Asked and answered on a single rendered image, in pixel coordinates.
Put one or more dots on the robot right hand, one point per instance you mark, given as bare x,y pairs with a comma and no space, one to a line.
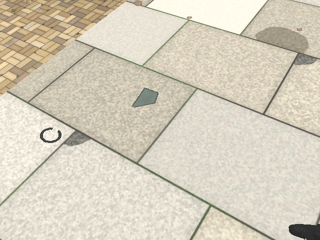
305,231

